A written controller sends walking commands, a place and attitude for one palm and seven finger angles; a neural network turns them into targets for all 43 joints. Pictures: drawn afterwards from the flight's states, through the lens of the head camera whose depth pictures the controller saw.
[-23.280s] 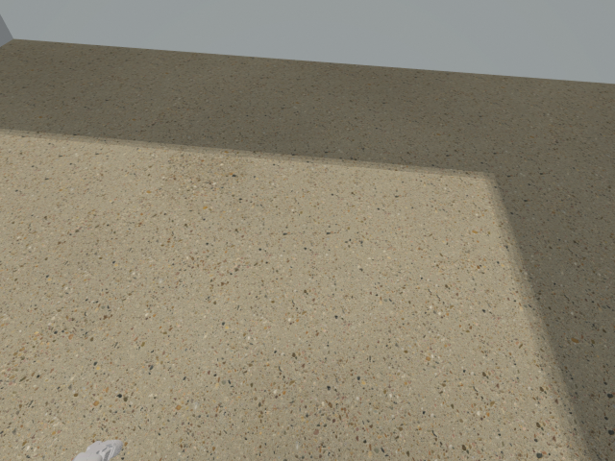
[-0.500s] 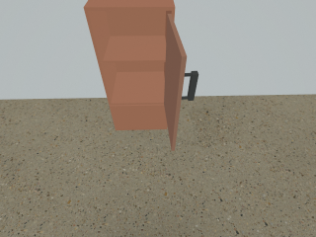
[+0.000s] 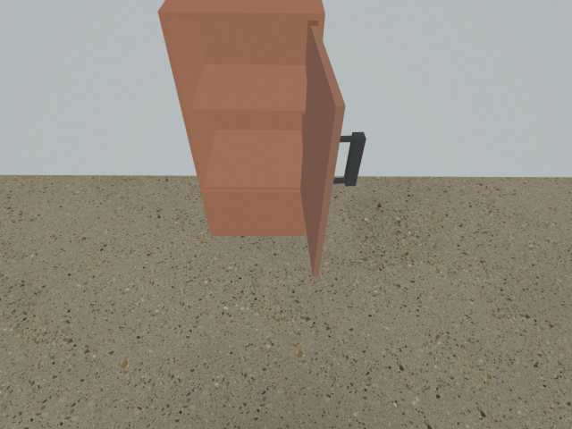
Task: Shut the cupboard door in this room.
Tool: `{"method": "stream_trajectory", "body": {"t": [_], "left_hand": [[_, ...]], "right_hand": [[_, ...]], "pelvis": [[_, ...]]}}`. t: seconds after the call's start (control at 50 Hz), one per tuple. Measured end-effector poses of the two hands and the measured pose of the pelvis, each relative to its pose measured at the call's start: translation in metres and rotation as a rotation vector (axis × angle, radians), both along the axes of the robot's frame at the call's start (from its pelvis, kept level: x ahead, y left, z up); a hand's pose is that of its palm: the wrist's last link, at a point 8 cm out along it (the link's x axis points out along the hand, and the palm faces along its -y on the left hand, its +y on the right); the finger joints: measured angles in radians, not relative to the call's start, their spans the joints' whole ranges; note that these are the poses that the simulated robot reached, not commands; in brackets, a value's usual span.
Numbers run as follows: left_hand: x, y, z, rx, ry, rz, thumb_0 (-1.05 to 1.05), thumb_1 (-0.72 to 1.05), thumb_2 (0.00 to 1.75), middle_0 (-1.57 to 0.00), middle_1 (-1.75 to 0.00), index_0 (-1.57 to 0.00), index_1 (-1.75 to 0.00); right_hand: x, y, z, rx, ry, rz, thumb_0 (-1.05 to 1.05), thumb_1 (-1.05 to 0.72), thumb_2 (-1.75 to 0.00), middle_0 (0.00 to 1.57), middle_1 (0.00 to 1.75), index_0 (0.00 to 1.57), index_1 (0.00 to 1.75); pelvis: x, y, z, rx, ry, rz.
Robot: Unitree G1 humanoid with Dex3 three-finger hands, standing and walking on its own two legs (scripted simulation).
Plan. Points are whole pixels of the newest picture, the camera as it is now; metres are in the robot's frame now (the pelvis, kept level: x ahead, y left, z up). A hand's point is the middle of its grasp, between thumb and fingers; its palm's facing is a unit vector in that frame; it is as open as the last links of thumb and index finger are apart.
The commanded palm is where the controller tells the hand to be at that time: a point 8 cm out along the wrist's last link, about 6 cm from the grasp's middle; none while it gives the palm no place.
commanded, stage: stand and wait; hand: left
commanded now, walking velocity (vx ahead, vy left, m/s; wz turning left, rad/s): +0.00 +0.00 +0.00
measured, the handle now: (344, 160) +0.68 -0.10 -0.03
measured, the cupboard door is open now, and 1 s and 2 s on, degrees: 94 94 94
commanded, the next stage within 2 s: turn or walk to find it in 0.44 s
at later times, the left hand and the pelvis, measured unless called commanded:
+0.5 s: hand out of the picture +0.00 +0.17 -0.18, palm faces +0.02 -0.99 -0.17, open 7.4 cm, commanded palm none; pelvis +0.01 +0.01 +0.00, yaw +0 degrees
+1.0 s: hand out of the picture +0.01 +0.24 -0.20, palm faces +0.17 -0.95 -0.24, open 7.4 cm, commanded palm none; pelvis -0.01 +0.03 -0.02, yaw +9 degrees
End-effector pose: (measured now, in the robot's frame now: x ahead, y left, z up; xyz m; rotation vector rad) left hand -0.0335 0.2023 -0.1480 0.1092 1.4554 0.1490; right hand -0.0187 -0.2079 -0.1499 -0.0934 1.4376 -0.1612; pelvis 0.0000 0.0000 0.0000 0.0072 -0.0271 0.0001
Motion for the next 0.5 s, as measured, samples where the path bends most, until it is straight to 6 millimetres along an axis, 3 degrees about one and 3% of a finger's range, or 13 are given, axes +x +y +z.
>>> {"method": "stream_trajectory", "body": {"t": [0.5], "left_hand": [[0.025, 0.019, -0.001, 0.006, -0.023, -0.017, 0.00, 0.90, 0.89, -0.20, -0.30, -0.20, -0.30]], "right_hand": [[0.011, 0.009, 0.003, -0.012, 0.005, 0.004, 0.00, -0.92, -0.90, 0.20, 0.30, 0.20, 0.30]], "pelvis": [[0.010, 0.013, 0.000, -0.001, 0.007, 0.004]]}}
